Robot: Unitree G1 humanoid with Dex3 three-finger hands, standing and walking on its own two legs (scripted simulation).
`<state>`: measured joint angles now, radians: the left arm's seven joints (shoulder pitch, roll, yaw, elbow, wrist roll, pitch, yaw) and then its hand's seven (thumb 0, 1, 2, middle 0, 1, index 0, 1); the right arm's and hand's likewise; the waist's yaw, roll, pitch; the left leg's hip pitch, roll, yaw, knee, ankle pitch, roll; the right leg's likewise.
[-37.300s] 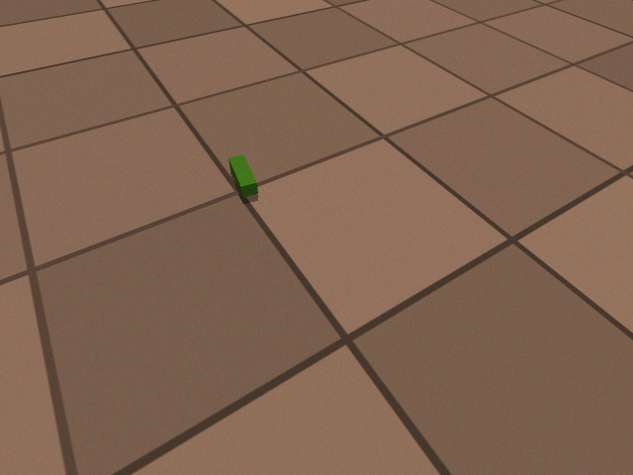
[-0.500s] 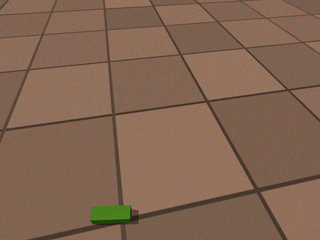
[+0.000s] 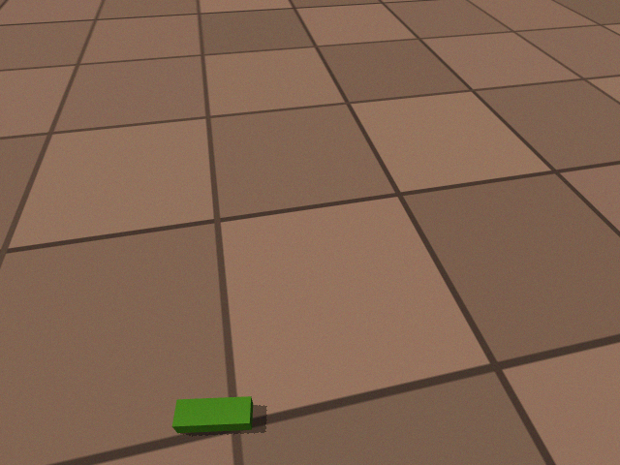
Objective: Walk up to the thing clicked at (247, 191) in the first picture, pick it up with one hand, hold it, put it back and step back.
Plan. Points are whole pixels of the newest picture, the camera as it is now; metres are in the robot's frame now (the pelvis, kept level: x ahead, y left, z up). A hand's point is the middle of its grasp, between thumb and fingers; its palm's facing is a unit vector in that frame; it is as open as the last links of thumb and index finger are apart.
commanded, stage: stand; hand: left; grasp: from above
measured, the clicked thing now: (214, 414) +0.40 +0.28 -0.75
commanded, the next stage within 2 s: step back in 0.52 s
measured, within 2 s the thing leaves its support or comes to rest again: neither
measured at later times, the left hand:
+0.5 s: hand out of the picture +0.07 +0.24 -0.16, palm faces -0.02 -0.94 -0.33, open 7.4 cm
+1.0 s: hand out of the picture +0.06 +0.30 -0.18, palm faces -0.05 -0.93 -0.36, open 7.3 cm
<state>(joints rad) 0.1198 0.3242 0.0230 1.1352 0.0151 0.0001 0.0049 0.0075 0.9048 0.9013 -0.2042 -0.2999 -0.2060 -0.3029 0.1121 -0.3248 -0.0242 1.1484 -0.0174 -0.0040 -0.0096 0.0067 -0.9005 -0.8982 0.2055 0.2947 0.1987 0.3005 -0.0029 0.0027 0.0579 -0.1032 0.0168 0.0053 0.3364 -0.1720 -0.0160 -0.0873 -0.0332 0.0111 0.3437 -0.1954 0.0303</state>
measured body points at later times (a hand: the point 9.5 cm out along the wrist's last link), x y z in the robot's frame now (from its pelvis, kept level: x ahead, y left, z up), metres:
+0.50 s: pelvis +0.00 -0.01 +0.00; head +0.00 -0.01 +0.45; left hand +0.07 +0.29 -0.13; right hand +0.06 -0.30 -0.14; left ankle +0.01 +0.13 -0.75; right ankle +0.00 -0.14 -0.75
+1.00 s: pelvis -0.08 +0.04 -0.02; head -0.01 +0.07 +0.43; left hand +0.06 +0.35 -0.15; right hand -0.01 -0.28 -0.12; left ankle +0.00 +0.13 -0.75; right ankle -0.12 -0.12 -0.66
